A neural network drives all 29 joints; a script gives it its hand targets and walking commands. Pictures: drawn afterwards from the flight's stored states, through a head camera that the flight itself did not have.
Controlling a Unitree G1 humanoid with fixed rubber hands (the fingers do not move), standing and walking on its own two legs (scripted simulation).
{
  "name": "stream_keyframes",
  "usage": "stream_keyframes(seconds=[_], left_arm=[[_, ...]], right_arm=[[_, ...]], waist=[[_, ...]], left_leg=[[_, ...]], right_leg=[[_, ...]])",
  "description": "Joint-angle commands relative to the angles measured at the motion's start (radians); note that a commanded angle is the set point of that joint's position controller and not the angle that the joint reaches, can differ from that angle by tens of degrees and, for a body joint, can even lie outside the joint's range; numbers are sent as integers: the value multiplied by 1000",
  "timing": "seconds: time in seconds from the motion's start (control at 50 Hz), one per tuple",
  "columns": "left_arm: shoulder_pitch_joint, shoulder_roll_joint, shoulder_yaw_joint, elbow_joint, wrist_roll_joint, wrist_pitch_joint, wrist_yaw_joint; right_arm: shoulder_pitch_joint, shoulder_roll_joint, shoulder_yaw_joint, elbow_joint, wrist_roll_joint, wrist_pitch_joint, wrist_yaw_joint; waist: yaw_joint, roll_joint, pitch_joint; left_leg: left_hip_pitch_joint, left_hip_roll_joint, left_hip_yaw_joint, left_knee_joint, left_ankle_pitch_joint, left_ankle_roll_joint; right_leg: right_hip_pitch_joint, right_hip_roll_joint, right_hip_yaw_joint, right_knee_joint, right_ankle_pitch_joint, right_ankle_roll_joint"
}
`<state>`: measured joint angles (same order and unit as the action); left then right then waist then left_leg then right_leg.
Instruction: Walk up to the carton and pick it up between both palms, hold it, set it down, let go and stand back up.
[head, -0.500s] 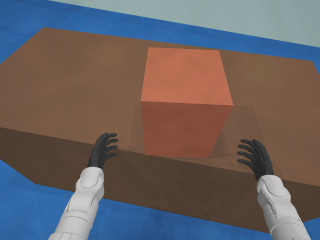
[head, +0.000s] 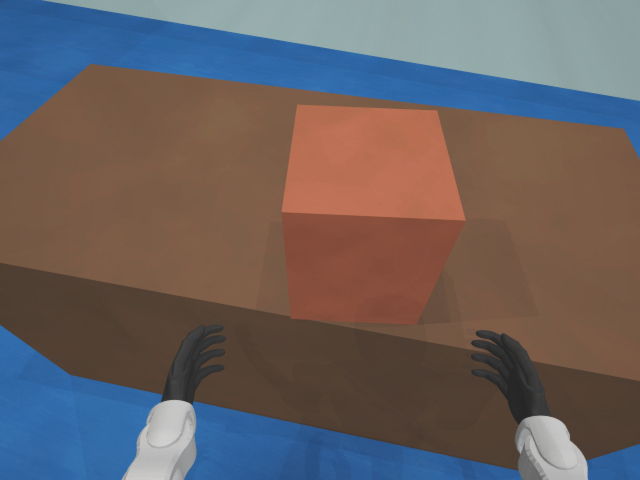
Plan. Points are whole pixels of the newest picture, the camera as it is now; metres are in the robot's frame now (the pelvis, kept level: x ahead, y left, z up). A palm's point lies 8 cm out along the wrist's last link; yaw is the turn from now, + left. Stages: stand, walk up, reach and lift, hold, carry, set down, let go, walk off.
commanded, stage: set down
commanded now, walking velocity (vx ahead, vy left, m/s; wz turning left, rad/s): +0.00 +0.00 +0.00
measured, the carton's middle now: (359, 220) +0.46 -0.04 +0.04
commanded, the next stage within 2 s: let go in 0.42 s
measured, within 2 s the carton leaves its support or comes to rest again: neither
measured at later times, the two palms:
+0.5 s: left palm (183, 407) +0.22 +0.20 -0.05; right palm (519, 403) +0.22 -0.23 -0.03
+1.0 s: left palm (180, 441) +0.18 +0.20 -0.09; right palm (508, 451) +0.17 -0.22 -0.08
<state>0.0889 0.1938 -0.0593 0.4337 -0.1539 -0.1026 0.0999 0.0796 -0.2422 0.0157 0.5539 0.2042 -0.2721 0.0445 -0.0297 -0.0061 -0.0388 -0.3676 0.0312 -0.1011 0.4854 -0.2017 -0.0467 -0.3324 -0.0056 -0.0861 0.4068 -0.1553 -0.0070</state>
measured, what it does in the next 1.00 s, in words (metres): stands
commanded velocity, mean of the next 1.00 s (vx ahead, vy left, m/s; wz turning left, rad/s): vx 0.00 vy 0.00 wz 0.00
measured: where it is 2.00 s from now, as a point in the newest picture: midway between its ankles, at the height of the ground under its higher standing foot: outside the picture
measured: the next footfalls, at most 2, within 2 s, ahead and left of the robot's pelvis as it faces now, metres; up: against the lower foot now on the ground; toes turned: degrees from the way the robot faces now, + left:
none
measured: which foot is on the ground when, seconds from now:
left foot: down 0.00-1.00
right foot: down 0.00-1.00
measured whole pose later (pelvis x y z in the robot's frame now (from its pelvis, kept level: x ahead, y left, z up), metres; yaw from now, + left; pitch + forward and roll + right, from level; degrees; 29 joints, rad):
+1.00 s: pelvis +0.01 +0.00 +0.00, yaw +0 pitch +0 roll -2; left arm 0.15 0.19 -0.06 0.50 -0.15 0.12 0.06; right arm 0.11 -0.17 0.00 0.71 0.14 -0.17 0.02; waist -0.03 0.00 0.07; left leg -0.26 0.03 -0.10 0.49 -0.23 -0.05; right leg -0.23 -0.01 -0.09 0.41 -0.18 0.00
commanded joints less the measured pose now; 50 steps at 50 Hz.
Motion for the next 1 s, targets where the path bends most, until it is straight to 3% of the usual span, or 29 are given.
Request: stream_keyframes(seconds=[0.0, 0.1, 0.12, 0.14, 0.16, 0.26, 0.3, 0.36, 0.44, 0.48, 0.52, 0.54, 0.58, 0.6, 0.62, 0.66, 0.7, 0.74, 0.8, 0.92, 0.98], left_arm=[[-97, 110, 6, -243, -6, -49, 13], [-74, 126, 7, -322, -20, -58, 30], [-70, 123, 1, -253, -22, -43, 17], [-88, 132, 9, -301, -22, -45, 25], [-49, 126, 0, -213, -11, -20, 8], [-13, 124, 25, -188, 15, 24, -4], [-2, 121, 32, -226, 28, 36, -5], [14, 124, 47, -154, 44, 74, -26], [8, 127, 68, -162, 75, 107, -42], [9, 117, 66, -114, 87, 140, -54], [20, 114, 70, -158, 103, 143, -49], [23, 115, 77, -118, 109, 157, -57], [8, 110, 76, -167, 123, 158, -49], [23, 107, 75, -112, 126, 171, -59], [5, 103, 71, -159, 133, 166, -51], [16, 114, 74, -75, 138, 186, -65], [-8, 122, 85, -133, 141, 176, -56], [12, 114, 80, -98, 145, 178, -54], [2, 122, 84, -92, 142, 173, -47], [10, 129, 84, -123, 138, 151, -33], [37, 107, 78, -83, 152, 153, -33]], right_arm=[[-77, -88, -101, -160, -15, -14, -26], [-83, -94, -122, -196, -16, -11, -16], [-81, -82, -105, -154, -22, 0, -27], [-95, -86, -115, -177, -26, -2, -22], [-80, -79, -104, -117, -39, 13, -31], [-69, -83, -89, -84, -45, 32, -33], [-55, -86, -93, -98, -40, 32, -32], [-38, -59, -68, -52, -67, 53, -42], [-25, -44, -54, -32, -88, 75, -49], [-17, -29, -42, 19, -109, 97, -55], [-15, -40, -46, 3, -111, 96, -48], [-10, -29, -34, 29, -127, 108, -52], [-16, -36, -52, 21, -129, 110, -45], [-13, -31, -41, 62, -141, 120, -49], [-20, -42, -49, 43, -138, 116, -41], [-12, -13, -36, 86, -167, 126, -51], [-34, -20, -55, 40, -181, 103, -44], [-28, -24, -59, 49, -189, 79, -39], [-53, -35, -71, 18, -212, 44, -29], [-56, -40, -89, 19, -216, 3, -11], [-36, -46, -79, 69, -214, 1, -7]], waist=[[31, 41, -213], [44, 49, -267], [26, 46, -243], [36, 40, -269], [22, 40, -217], [28, 37, -191], [29, 56, -209], [24, 16, -158], [18, 31, -113], [11, 23, -89], [24, 29, -91], [20, 27, -80], [18, 47, -64], [21, 39, -33], [15, 59, -50], [11, 34, -16], [26, 52, -54], [27, 27, -68], [45, 34, -120], [49, 42, -190], [43, 57, -171]], left_leg=[[270, -17, 153, -146, 17, 12], [276, -23, 163, -140, 56, 15], [269, -25, 164, -138, 30, 14], [272, -22, 170, -140, 51, 16], [279, -29, 174, -142, 37, 17], [280, -34, 184, -142, 76, 8], [297, -32, 182, -138, 116, 1], [268, -45, 195, -137, 103, 14], [253, -53, 202, -144, 93, 17], [238, -52, 202, -148, 77, 22], [246, -53, 200, -146, 105, 22], [237, -55, 206, -151, 86, 20], [236, -49, 197, -158, 82, 21], [214, -55, 205, -163, 59, 17], [231, -50, 201, -162, 72, 16], [193, -59, 212, -162, 27, 26], [176, -52, 206, -162, 32, 27], [174, -52, 200, -151, 47, 32], [134, -46, 208, -148, 47, 31], [159, -43, 201, -125, 123, 20], [198, -41, 199, -126, 153, 10]], right_leg=[[199, 25, 67, -72, -47, -19], [212, 27, 56, -52, -21, -16], [218, 24, 63, -57, -19, -15], [225, 25, 58, -52, -6, -14], [219, 16, 67, -66, -6, -14], [256, 22, 66, -70, 19, -11], [269, 26, 70, -64, 53, -14], [298, 15, 84, -76, 55, -6], [310, 17, 88, -72, 41, -5], [321, 8, 97, -78, 42, -3], [320, 17, 86, -68, 54, -2], [325, 15, 94, -76, 39, -2], [329, 19, 87, -65, 30, -5], [334, 18, 93, -76, 18, -7], [327, 25, 85, -64, 17, -9], [339, 13, 95, -75, 3, -5], [350, 25, 81, -50, 10, -6], [347, 24, 77, -48, 30, -2], [370, 28, 68, -27, 43, -5], [352, 33, 57, -14, 109, -10], [331, 38, 57, -19, 106, -15]])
